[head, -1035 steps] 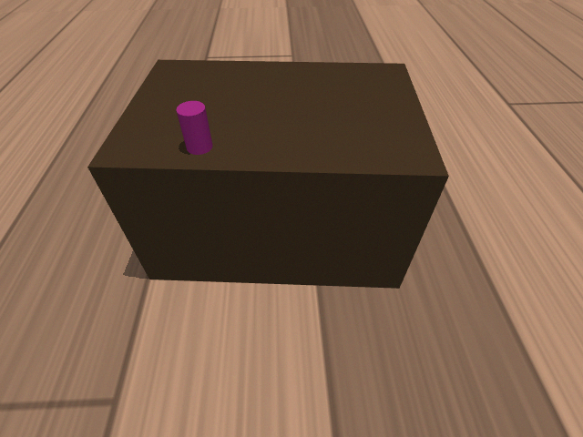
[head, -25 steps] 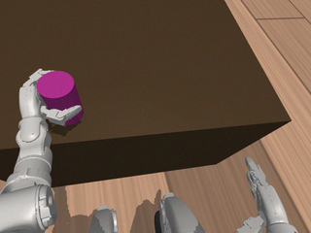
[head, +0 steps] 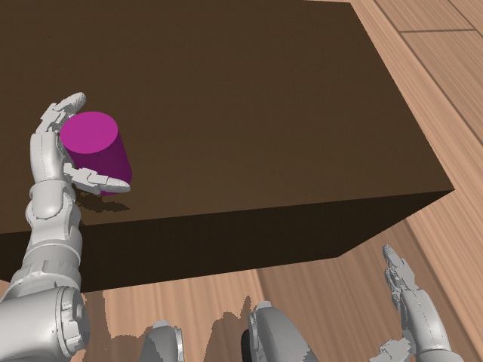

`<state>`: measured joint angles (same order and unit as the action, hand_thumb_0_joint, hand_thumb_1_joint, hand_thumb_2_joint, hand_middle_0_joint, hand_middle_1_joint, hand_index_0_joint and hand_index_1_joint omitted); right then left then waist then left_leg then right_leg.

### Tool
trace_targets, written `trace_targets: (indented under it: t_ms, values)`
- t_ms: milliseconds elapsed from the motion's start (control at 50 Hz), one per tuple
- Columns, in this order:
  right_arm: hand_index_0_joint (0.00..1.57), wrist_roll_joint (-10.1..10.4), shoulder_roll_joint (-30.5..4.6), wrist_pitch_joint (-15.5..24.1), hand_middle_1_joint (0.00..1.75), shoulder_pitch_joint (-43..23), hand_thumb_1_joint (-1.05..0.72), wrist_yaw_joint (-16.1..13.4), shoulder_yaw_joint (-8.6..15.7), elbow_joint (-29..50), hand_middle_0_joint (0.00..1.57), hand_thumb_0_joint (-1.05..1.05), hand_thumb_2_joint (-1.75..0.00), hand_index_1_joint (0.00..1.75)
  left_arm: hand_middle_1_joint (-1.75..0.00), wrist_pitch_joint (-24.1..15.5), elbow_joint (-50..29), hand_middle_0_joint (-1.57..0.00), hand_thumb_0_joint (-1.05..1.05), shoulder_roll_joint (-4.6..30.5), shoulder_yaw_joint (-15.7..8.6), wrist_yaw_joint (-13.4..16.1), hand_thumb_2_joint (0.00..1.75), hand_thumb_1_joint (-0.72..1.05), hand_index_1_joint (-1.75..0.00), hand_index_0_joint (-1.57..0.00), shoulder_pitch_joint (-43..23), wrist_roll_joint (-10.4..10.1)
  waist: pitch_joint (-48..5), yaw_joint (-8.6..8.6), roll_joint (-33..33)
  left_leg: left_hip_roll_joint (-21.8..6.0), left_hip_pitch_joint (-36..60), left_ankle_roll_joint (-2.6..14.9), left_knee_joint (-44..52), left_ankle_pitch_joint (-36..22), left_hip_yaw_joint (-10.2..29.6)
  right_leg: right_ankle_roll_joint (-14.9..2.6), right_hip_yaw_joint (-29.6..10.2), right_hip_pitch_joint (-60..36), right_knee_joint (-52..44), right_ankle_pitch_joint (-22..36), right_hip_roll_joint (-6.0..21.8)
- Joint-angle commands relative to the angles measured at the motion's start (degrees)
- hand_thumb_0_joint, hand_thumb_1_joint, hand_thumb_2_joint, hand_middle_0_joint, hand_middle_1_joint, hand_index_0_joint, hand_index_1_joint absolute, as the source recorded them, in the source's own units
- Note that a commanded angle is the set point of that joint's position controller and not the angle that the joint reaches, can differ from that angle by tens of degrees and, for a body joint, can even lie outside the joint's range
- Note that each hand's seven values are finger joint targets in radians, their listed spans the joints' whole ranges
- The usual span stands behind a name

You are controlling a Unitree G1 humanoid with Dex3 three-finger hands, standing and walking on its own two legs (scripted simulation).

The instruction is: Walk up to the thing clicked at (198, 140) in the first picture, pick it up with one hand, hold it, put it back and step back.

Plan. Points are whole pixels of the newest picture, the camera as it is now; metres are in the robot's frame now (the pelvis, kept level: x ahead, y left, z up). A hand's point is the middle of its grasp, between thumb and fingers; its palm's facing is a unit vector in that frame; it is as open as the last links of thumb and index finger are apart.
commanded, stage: withdraw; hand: left
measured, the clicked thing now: (100, 156) +0.48 +0.18 +0.00
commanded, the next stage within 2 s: rise in 0.32 s
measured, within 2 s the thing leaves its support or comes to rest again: neither
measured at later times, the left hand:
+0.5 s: hand (1, 99) +0.49 +0.26 +0.13, palm faces +0.15 -0.98 -0.10, open 17.5 cm
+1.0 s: hand out of the picture +0.36 +0.31 +0.08, palm faces +0.30 -0.88 -0.36, open 17.3 cm
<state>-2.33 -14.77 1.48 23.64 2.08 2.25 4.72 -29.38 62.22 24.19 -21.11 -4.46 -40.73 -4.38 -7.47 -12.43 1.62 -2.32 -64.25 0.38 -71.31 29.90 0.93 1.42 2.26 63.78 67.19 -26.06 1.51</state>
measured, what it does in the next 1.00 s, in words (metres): rises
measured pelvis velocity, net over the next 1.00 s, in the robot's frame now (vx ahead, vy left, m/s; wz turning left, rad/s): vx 0.05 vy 0.01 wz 0.00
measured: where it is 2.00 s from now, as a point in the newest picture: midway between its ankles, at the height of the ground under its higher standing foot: outside the picture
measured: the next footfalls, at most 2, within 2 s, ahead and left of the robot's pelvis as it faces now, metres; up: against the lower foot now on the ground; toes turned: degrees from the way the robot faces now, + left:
none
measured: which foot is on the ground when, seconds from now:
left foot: down 0.00-1.00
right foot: down 0.00-1.00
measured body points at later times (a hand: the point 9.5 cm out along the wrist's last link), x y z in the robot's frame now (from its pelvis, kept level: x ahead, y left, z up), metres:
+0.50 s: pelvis +0.01 +0.00 +0.03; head +0.10 +0.03 +0.47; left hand +0.48 +0.31 +0.13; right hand +0.16 -0.25 +0.02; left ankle +0.03 +0.11 -0.63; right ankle +0.05 -0.14 -0.63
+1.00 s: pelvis +0.05 +0.01 +0.07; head +0.08 +0.01 +0.52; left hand +0.34 +0.36 +0.11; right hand +0.21 -0.24 +0.05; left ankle +0.03 +0.11 -0.63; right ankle +0.05 -0.14 -0.63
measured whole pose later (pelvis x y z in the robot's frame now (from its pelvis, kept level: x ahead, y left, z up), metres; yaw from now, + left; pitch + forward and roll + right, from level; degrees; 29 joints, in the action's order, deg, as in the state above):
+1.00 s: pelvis +0.05 +0.01 +0.07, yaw +0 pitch +11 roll -2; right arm 4.3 -14.2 -2.1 25.7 -0.4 1.8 -5.8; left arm -0.1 30.2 25.9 -17.2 0.9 -4.8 -1.9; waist -8.6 -1.4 -0.9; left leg -1.9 -32.7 0.5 -47.9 25.8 -1.3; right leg 2.0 0.9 33.0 44.6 -22.0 1.6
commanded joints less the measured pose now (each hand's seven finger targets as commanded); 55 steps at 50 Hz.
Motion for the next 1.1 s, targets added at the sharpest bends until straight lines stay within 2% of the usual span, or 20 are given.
trace_targets:
  t_ms: [0,60,140,200,260,320,420,440,480,520,580,620,660,720,780,800,820,900,980,1080]
  values:
    - [0.05,0.3,-10.7,3.0,0.05,2.4,0.54,-1.2,7.9,9.7,0.05,0.0,-0.05,0.05,-0.1,-3.6,-11.3,-0.11,0.0,12.0,-1.3,0.1,0.09,-0.55,-0.1,-0.12,-22.1,-0.1,-28.4,-0.74,-10.0,1.4,20.6,-0.44,9.9,-16.6,1.8,-2.87,0.6,-13.1,-6.6,13.5,-2.6]
    - [0.05,0.4,-9.9,2.8,0.05,0.9,0.55,-1.3,7.0,11.0,0.05,0.0,-0.05,0.05,-0.08,-4.0,-16.4,-0.08,0.0,15.7,-1.8,-0.8,0.09,-0.56,-0.08,-0.08,-26.2,0.4,-32.1,0.22,-12.5,1.6,21.9,-0.56,10.1,-17.9,1.5,-2.93,0.0,-16.1,-6.8,14.9,-2.3]
    - [0.05,0.8,-11.2,2.1,0.05,1.7,0.54,-1.7,8.1,10.9,0.05,0.0,-0.05,0.05,-0.08,-2.8,-19.4,-0.07,0.0,22.1,-6.7,-1.4,0.1,-0.53,-0.07,-0.07,-26.8,-1.3,-34.5,1.67,-14.2,1.4,25.9,-0.94,11.4,-20.0,1.7,-2.95,-0.1,-18.6,-7.7,15.5,-2.4]
    - [0.05,1.0,-9.2,1.7,0.05,1.6,0.53,-2.0,6.1,11.2,0.05,0.0,-0.05,0.05,-0.06,-1.1,-22.5,-0.06,0.0,24.0,-6.8,-1.7,0.08,-0.52,-0.05,-0.06,-29.5,-1.0,-33.6,2.31,-15.9,1.7,26.8,-1.08,13.1,-18.4,1.1,-2.77,-0.5,-21.5,-9.4,15.1,-2.2]
    - [0.05,1.3,-9.4,0.9,0.05,3.0,0.53,-2.5,5.9,6.4,0.05,0.0,-0.05,0.05,-0.03,2.7,-15.6,-0.06,0.0,24.0,-6.3,-3.7,0.03,-0.54,-0.02,-0.06,-26.8,-0.5,-28.5,1.52,-14.3,1.3,26.6,-1.01,14.6,-17.9,0.8,-2.71,-0.5,-20.2,-11.2,14.4,-2.4]
    - [0.05,1.9,-6.9,0.9,0.05,1.1,0.54,-2.7,2.3,3.8,0.05,0.0,-0.05,0.05,-0.03,7.1,-7.8,-0.06,0.0,19.1,-2.8,-7.2,0.02,-0.56,-0.02,-0.07,-23.9,-1.6,-21.8,2.16,-11.0,1.1,24.5,-0.65,16.1,-16.9,0.7,-2.6,-0.4,-19.2,-13.4,13.7,-2.5]
    - [0.05,2.3,-7.8,1.8,0.05,1.5,0.61,-3.1,1.5,2.8,0.05,0.0,-0.04,0.05,-0.05,10.1,-4.9,-0.04,0.0,20.9,-4.6,-11.4,0.07,-0.58,-0.06,-0.04,-21.7,-3.6,-19.7,3.41,-7.6,1.1,23.7,-0.35,18.5,-15.3,-0.1,-2.68,-0.1,-21.3,-15.8,12.8,-2.7]
    - [0.05,2.6,-11.2,0.4,0.05,5.1,0.57,-3.4,5.5,5.6,0.05,0.0,-0.05,0.05,-0.04,13.5,-3.0,-0.06,0.0,30.0,-4.4,-8.0,0.04,-0.58,-0.04,-0.06,-16.6,4.0,-21.2,5.39,-8.6,1.6,28.6,-0.83,21.5,-15.8,-0.5,-2.42,0.4,-24.0,-18.1,13.0,-2.5]
    - [0.05,3.4,-9.4,-0.7,0.05,2.9,0.56,-3.2,3.3,5.7,0.05,0.0,-0.05,0.05,-0.06,15.8,-9.3,-0.06,0.0,27.8,-3.5,-4.9,0.05,-0.59,-0.06,-0.06,-23.8,2.9,-21.3,4.69,-8.0,1.4,30.1,-1.12,23.0,-16.2,-0.4,-2.36,0.4,-25.7,-19.4,13.1,-2.9]
    - [0.05,3.9,-11.4,-1.6,0.05,2.3,0.56,-3.9,6.4,5.2,0.05,0.0,-0.05,0.05,-0.06,17.4,-9.1,-0.06,0.0,32.7,-5.9,-2.8,0.05,-0.61,-0.07,-0.06,-23.1,3.9,-21.8,5.15,-4.6,1.7,29.1,-0.08,23.6,-13.9,-0.8,-1.69,-0.3,-29.6,-20.9,12.5,-2.7]
    - [0.05,4.4,-10.8,-2.4,0.05,1.9,0.56,-4.1,5.9,3.2,0.05,0.0,-0.05,0.05,-0.08,19.0,-12.2,-0.06,0.0,37.8,-8.1,0.5,0.06,-0.6,-0.09,-0.06,-21.8,5.7,-23.9,7.22,-6.0,1.9,31.4,0.13,25.2,-15.9,-0.9,-1.84,-0.7,-32.5,-22.1,13.6,-2.6]
    - [0.05,4.8,-10.9,-2.5,0.05,-0.4,0.47,-4.3,5.9,6.1,0.05,0.0,-0.08,0.05,-0.05,19.6,-11.4,-0.06,0.0,36.7,-7.5,2.3,0.08,-0.5,-0.06,-0.05,-19.2,6.2,-23.4,7.64,-5.5,1.8,33.8,-0.26,26.0,-18.2,-1.0,-2.0,-0.7,-34.0,-22.7,15.1,-2.4]
    - [0.05,5.2,-8.0,-2.8,0.05,0.8,0.47,-4.2,2.7,4.2,0.05,0.0,-0.08,0.05,-0.04,20.1,-11.7,-0.06,0.0,34.8,-6.5,3.6,0.08,-0.47,-0.05,-0.04,-15.9,6.3,-21.6,8.9,-7.9,2.0,34.6,-0.49,26.8,-20.7,-1.3,-2.25,-1.0,-34.9,-23.4,16.8,-2.1]
    - [0.05,5.1,-5.8,-2.0,0.05,1.7,0.48,-3.6,0.5,-0.8,0.05,0.0,-0.08,0.05,-0.03,21.5,-12.1,-0.05,0.0,27.3,-2.6,4.5,0.07,-0.49,-0.05,-0.04,-9.1,5.8,-19.1,9.87,-11.6,1.4,38.6,-1.25,27.5,-25.7,-1.4,-2.56,-0.4,-32.4,-24.0,18.4,-2.3]
    - [0.05,5.1,-5.9,-0.9,0.05,1.2,0.5,-3.0,1.3,0.6,0.05,0.0,-0.07,0.05,-0.03,22.8,-18.1,-0.06,0.0,23.4,-0.3,4.6,0.07,-0.51,-0.05,-0.04,-3.6,5.3,-21.8,9.9,-12.7,0.9,43.1,-1.83,27.4,-31.9,-1.5,-2.51,0.1,-33.9,-24.4,22.2,-2.3]
    - [0.05,5.1,-9.1,-0.9,0.05,4.2,0.5,-3.2,4.3,-1.3,0.05,0.0,-0.07,0.05,-0.03,23.3,-20.4,-0.06,0.0,23.7,-0.9,4.8,0.06,-0.53,-0.04,-0.04,1.0,5.0,-20.6,9.98,-13.6,0.6,44.4,-2.2,27.7,-33.9,-1.4,-2.56,0.5,-33.0,-24.5,22.6,-2.4]
    - [0.05,5.0,-7.1,-1.0,0.05,4.3,0.49,-2.8,2.2,-1.9,0.05,0.0,-0.07,0.05,-0.03,23.9,-23.4,-0.05,0.0,20.5,1.3,4.6,0.06,-0.5,-0.04,-0.04,2.9,4.6,-20.8,10.08,-13.9,0.5,45.3,-2.31,27.6,-35.4,-1.3,-2.53,0.7,-33.0,-24.8,23.1,-2.3]
    - [0.05,6.3,-11.2,-0.4,0.05,3.7,0.49,-3.5,7.7,-1.6,0.05,0.0,-0.07,0.05,-0.03,25.6,-40.4,-0.06,0.0,18.6,-0.3,5.8,0.05,-0.51,-0.04,-0.05,19.2,2.7,-17.3,11.46,-10.1,0.3,44.7,-2.49,29.5,-34.3,-0.9,-2.62,1.8,-36.4,-25.2,22.8,-2.3]
    - [0.05,7.5,-10.0,-0.9,0.05,4.4,0.49,-4.2,8.6,-1.6,0.05,0.0,-0.07,0.05,-0.04,27.7,-60.7,-0.05,0.0,12.4,0.5,7.4,0.05,-0.47,-0.04,-0.05,41.1,0.7,-10.7,12.3,-6.4,0.2,43.1,-2.5,31.6,-35.6,-0.6,-2.66,2.8,-38.5,-25.1,22.9,-2.6]
    - [0.05,7.2,-5.0,-2.3,0.05,3.8,0.49,-4.3,4.7,-3.6,0.05,0.0,-0.07,0.05,-0.03,29.1,-71.5,-0.05,0.0,6.8,2.9,8.7,0.05,-0.47,-0.04,-0.04,52.3,0.6,-6.0,12.27,-6.4,0.9,40.6,-1.84,31.1,-32.9,-1.6,-2.27,1.8,-38.9,-24.8,23.8,-1.9]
